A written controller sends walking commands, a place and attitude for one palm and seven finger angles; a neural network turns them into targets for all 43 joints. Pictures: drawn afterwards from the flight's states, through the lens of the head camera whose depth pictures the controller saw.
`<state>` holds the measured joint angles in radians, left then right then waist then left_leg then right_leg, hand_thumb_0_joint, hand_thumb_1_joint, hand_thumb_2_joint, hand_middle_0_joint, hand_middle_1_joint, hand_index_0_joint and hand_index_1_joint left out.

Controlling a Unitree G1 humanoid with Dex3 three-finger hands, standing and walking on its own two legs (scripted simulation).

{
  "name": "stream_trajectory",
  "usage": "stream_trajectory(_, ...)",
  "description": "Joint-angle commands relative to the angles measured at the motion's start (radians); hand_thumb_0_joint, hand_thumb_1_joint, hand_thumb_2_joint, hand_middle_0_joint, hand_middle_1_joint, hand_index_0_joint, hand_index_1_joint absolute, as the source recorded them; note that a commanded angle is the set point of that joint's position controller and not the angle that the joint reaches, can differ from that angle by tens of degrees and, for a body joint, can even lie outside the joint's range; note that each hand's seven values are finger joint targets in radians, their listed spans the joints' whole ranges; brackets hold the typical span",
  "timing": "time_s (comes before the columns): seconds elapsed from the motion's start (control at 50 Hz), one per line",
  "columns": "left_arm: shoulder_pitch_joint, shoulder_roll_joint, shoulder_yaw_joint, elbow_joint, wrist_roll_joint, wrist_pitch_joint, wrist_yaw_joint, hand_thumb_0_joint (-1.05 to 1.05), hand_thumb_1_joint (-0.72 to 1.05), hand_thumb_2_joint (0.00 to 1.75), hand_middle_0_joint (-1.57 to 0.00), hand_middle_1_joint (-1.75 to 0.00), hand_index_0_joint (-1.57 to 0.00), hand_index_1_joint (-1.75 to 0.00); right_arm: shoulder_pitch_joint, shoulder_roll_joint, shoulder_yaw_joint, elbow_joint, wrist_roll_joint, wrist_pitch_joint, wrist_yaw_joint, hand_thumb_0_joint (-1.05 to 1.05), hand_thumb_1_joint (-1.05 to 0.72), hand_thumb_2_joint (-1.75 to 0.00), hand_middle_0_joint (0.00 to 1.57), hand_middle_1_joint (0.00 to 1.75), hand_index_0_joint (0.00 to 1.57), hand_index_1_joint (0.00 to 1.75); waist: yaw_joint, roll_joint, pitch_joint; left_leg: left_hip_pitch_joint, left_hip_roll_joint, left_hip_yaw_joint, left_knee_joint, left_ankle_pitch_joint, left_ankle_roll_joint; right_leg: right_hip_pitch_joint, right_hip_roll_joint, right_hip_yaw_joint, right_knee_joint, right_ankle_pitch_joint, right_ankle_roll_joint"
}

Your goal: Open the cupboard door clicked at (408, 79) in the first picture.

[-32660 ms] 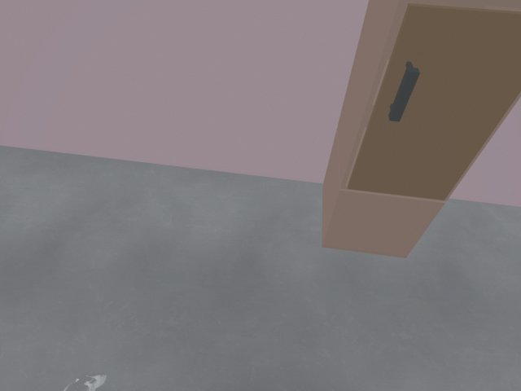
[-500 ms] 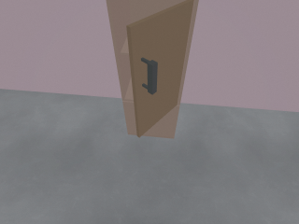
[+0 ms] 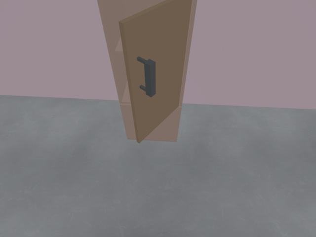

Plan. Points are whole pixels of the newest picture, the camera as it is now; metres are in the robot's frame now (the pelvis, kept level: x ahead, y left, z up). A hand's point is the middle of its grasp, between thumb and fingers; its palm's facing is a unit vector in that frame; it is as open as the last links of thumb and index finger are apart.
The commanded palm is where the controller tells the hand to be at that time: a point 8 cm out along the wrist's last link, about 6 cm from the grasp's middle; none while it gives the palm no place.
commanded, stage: walk to a spot facing it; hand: left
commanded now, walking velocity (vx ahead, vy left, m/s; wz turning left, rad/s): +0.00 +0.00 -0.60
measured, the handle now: (145, 76) +0.60 +0.09 +0.06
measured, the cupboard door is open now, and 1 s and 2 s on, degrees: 54 54 54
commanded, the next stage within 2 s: none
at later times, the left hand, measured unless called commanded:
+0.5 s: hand out of the picture +0.10 +0.15 -0.16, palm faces -0.19 -0.93 -0.30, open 7.4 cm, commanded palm none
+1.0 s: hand (120, 221) +0.19 +0.13 -0.17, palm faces -0.47 -0.85 -0.22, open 7.4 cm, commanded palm none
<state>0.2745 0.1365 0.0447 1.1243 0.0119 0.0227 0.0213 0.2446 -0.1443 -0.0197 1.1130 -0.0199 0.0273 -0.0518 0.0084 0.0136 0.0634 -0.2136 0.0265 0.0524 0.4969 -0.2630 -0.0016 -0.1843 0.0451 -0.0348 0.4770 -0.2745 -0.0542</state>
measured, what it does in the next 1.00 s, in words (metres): steps on the spot, turning right: left foot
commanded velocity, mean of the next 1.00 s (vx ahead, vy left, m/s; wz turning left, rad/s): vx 0.00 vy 0.00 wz -0.60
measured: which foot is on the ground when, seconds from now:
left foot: down 0.00-0.32, up 0.34-0.78, down 0.80-1.00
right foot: down 0.00-0.78, up 0.80-1.00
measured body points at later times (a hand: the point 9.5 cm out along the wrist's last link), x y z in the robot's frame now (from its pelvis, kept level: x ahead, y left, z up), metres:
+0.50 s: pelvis -0.01 -0.05 +0.00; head +0.04 -0.08 +0.44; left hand +0.11 +0.20 -0.13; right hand +0.02 -0.32 -0.16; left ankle +0.00 +0.11 -0.66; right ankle -0.03 -0.13 -0.74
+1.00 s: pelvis +0.02 -0.02 +0.00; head +0.08 -0.03 +0.45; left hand +0.22 +0.18 -0.15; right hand -0.05 -0.27 -0.13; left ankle +0.06 +0.10 -0.74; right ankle -0.07 -0.13 -0.67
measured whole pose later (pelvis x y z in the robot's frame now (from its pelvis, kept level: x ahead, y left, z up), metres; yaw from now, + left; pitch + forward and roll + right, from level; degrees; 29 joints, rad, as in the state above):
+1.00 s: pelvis +0.02 -0.02 +0.00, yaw -33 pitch +2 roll -2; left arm 0.18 0.28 0.10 0.91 0.02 0.06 -0.03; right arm 0.21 -0.18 -0.02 0.89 -0.04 0.01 -0.04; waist 0.03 -0.03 0.11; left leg -0.22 0.10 0.08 0.50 -0.30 -0.03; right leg -0.50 0.00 -0.01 1.03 -0.44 0.05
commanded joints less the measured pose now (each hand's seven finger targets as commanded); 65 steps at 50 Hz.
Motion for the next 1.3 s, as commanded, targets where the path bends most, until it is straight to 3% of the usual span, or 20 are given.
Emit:
stream_trajectory(0.0,0.005,0.163,0.051,-0.081,0.004,0.001,0.0,0.0,0.9,0.9,-0.2,-0.3,-0.2,-0.3,0.06,-0.115,-0.038,-0.056,-0.001,-0.005,-0.007,0.0,-0.9,-0.9,0.2,0.3,0.2,0.3,-0.024,-0.036,-0.008,0.024,0.097,-0.024,-0.018,0.069,0.017,-0.11,-0.164,0.193,-0.067,0.213,-0.036)
stream_trajectory(0.1,-0.052,0.128,0.056,-0.146,0.007,0.015,-0.017,0.0,0.9,0.9,-0.2,-0.3,-0.2,-0.3,0.08,-0.202,-0.063,-0.093,-0.012,-0.02,-0.014,0.0,-0.9,-0.9,0.2,0.3,0.2,0.3,-0.034,0.214,-0.015,0.062,0.363,-0.255,-0.238,0.131,0.17,-0.261,-0.025,0.041,0.368,-0.179,0.029)
stream_trajectory(0.14,-0.066,0.134,0.065,-0.167,0.011,0.023,-0.025,0.0,0.9,0.9,-0.2,-0.3,-0.2,-0.3,0.06,-0.211,-0.06,-0.116,-0.016,-0.027,-0.014,0.0,-0.9,-0.9,0.2,0.3,0.2,0.3,-0.02,0.157,-0.021,0.046,0.403,-0.25,-0.254,0.164,0.207,-0.3,-0.059,0.07,0.543,-0.263,0.041)
stream_trajectory(0.28,0.044,0.161,0.068,-0.165,0.011,0.003,-0.036,0.0,0.9,0.9,-0.2,-0.3,-0.2,-0.3,-0.043,-0.235,-0.075,-0.178,-0.008,-0.014,0.004,0.0,-0.9,-0.9,0.2,0.3,0.2,0.3,0.052,0.004,-0.075,-0.047,0.235,0.062,0.087,0.174,0.039,0.016,-0.07,0.004,-0.005,0.1,0.039)
stream_trajectory(0.3,0.071,0.275,0.088,-0.164,0.025,-0.011,-0.021,0.0,0.9,0.9,-0.2,-0.3,-0.2,-0.3,-0.048,-0.17,-0.069,-0.208,0.006,-0.008,0.012,0.0,-0.9,-0.9,0.2,0.3,0.2,0.3,0.063,-0.298,-0.071,-0.243,0.097,0.145,0.315,-0.15,-0.035,0.106,-0.287,0.36,-0.166,0.3,-0.037)
stream_trajectory(0.32,0.096,0.346,0.099,-0.168,0.015,-0.012,-0.008,0.0,0.9,0.9,-0.2,-0.3,-0.2,-0.3,-0.096,-0.148,-0.061,-0.251,0.002,-0.001,0.019,0.0,-0.9,-0.9,0.2,0.3,0.2,0.3,0.092,-0.385,-0.065,-0.34,0.021,0.072,0.538,-0.386,-0.051,0.084,-0.429,0.542,-0.181,0.505,-0.137)
stream_trajectory(0.44,-0.009,0.259,0.08,-0.216,0.011,-0.018,0.011,0.0,0.9,0.9,-0.2,-0.3,-0.2,-0.3,-0.135,-0.142,-0.061,-0.241,0.007,0.004,0.025,0.0,-0.9,-0.9,0.2,0.3,0.2,0.3,0.026,-0.101,-0.099,-0.347,0.044,-0.054,0.603,-0.174,-0.062,0.102,-0.269,0.383,-0.079,0.545,-0.147)
stream_trajectory(0.62,0.025,0.273,0.086,-0.229,0.02,-0.009,0.007,0.0,0.9,0.9,-0.2,-0.3,-0.2,-0.3,-0.193,-0.144,-0.06,-0.294,0.019,-0.003,0.016,0.0,-0.9,-0.9,0.2,0.3,0.2,0.3,0.04,-0.162,-0.109,-0.275,-0.005,-0.069,0.381,-0.186,-0.058,0.103,-0.237,0.473,-0.071,0.562,-0.154)
stream_trajectory(0.7,-0.043,0.272,0.089,-0.253,0.015,-0.001,0.002,0.0,0.9,0.9,-0.2,-0.3,-0.2,-0.3,-0.108,-0.144,-0.058,-0.278,0.024,-0.014,0.01,0.0,-0.9,-0.9,0.2,0.3,0.2,0.3,-0.013,-0.125,-0.116,-0.071,-0.025,-0.077,0.118,-0.085,-0.043,-0.038,-0.194,0.492,-0.032,0.482,-0.108)
stream_trajectory(0.74,-0.062,0.211,0.074,-0.275,0.001,0.003,-0.003,0.0,0.9,0.9,-0.2,-0.3,-0.2,-0.3,-0.007,-0.211,-0.066,-0.251,0.017,-0.033,0.0,0.0,-0.9,-0.9,0.2,0.3,0.2,0.3,-0.058,0.067,-0.158,0.207,0.126,-0.198,-0.152,0.021,-0.006,-0.262,-0.06,0.37,0.096,0.168,-0.014)
stream_trajectory(0.76,-0.035,0.168,0.064,-0.29,-0.007,0.003,-0.017,0.0,0.9,0.9,-0.2,-0.3,-0.2,-0.3,0.006,-0.308,-0.082,-0.265,0.001,-0.039,-0.003,0.0,-0.9,-0.9,0.2,0.3,0.2,0.3,-0.045,0.337,-0.163,0.275,0.396,-0.478,-0.23,0.147,0.098,-0.417,0.061,0.18,0.328,-0.295,0.059)
stream_trajectory(0.78,-0.082,0.208,0.066,-0.293,0.005,0.003,-0.022,0.0,0.9,0.9,-0.2,-0.3,-0.2,-0.3,0.015,-0.319,-0.079,-0.27,-0.006,-0.031,-0.009,0.0,-0.9,-0.9,0.2,0.3,0.2,0.3,-0.061,0.246,-0.123,0.174,0.477,-0.501,-0.218,0.264,0.185,-0.415,0.013,0.134,0.524,-0.356,0.082)
stream_trajectory(0.82,-0.061,0.202,0.075,-0.29,0.022,0.005,-0.036,0.0,0.9,0.9,-0.2,-0.3,-0.2,-0.3,-0.055,-0.262,-0.062,-0.306,-0.022,-0.038,-0.006,0.0,-0.9,-0.9,0.2,0.3,0.2,0.3,-0.007,0.098,-0.079,0.035,0.401,-0.371,-0.203,0.297,0.195,-0.392,-0.017,0.098,0.687,-0.273,0.095)
stream_trajectory(0.88,-0.062,0.177,0.072,-0.278,0.013,0.017,-0.053,0.0,0.9,0.9,-0.2,-0.3,-0.2,-0.3,-0.074,-0.219,-0.047,-0.301,-0.016,-0.037,-0.005,0.0,-0.9,-0.9,0.2,0.3,0.2,0.3,0.014,0.204,-0.049,0.052,0.271,-0.117,-0.147,0.472,0.121,-0.413,-0.053,0.06,0.716,-0.162,0.114)
stream_trajectory(1.02,-0.144,0.153,0.045,-0.306,0.008,0.003,-0.063,0.0,0.9,0.9,-0.2,-0.3,-0.2,-0.3,0.054,-0.268,-0.075,-0.255,-0.014,-0.029,0.009,0.0,-0.9,-0.9,0.2,0.3,0.2,0.3,-0.049,0.226,-0.113,0.157,0.283,0.0,-0.039,0.566,0.096,-0.232,-0.034,-0.072,0.261,-0.145,0.084)
stream_trajectory(1.06,-0.096,0.168,0.05,-0.288,0.006,-0.001,-0.061,0.0,0.9,0.9,-0.2,-0.3,-0.2,-0.3,0.038,-0.276,-0.077,-0.255,-0.009,-0.025,0.013,0.0,-0.9,-0.9,0.2,0.3,0.2,0.3,-0.012,0.201,-0.117,0.095,0.281,0.029,0.03,0.511,0.059,-0.096,-0.033,-0.072,0.103,-0.016,0.061)
stream_trajectory(1.08,-0.026,0.205,0.058,-0.265,0.009,-0.008,-0.057,0.0,0.9,0.9,-0.2,-0.3,-0.2,-0.3,0.023,-0.273,-0.078,-0.263,-0.001,-0.024,0.018,0.0,-0.9,-0.9,0.2,0.3,0.2,0.3,0.029,0.121,-0.138,0.006,0.252,0.066,0.144,0.428,0.016,0.057,-0.049,-0.051,-0.017,0.136,0.042)
stream_trajectory(1.12,0.108,0.405,0.099,-0.226,0.011,-0.019,-0.022,0.0,0.9,0.9,-0.2,-0.3,-0.2,-0.3,-0.058,-0.164,-0.05,-0.339,0.014,-0.013,0.026,0.0,-0.9,-0.9,0.2,0.3,0.2,0.3,0.105,-0.353,-0.177,-0.374,0.039,0.084,0.597,-0.412,-0.074,0.242,-0.468,0.494,-0.112,0.723,-0.154)
stream_trajectory(1.16,0.037,0.336,0.087,-0.242,0.006,-0.006,-0.002,0.0,0.9,0.9,-0.2,-0.3,-0.2,-0.3,-0.069,-0.18,-0.055,-0.307,0.015,0.001,0.019,0.0,-0.9,-0.9,0.2,0.3,0.2,0.3,0.074,-0.256,-0.115,-0.423,0.089,-0.061,0.697,-0.313,-0.056,0.152,-0.373,0.406,-0.123,0.408,-0.175)
stream_trajectory(1.28,-0.07,0.281,0.068,-0.278,0.012,-0.021,-0.01,0.0,0.9,0.9,-0.2,-0.3,-0.2,-0.3,-0.05,-0.164,-0.057,-0.275,-0.003,0.001,0.049,0.0,-0.9,-0.9,0.2,0.3,0.2,0.3,0.006,-0.137,-0.072,-0.306,0.059,-0.009,0.518,-0.12,-0.079,-0.016,-0.247,0.342,-0.203,-0.038,-0.132)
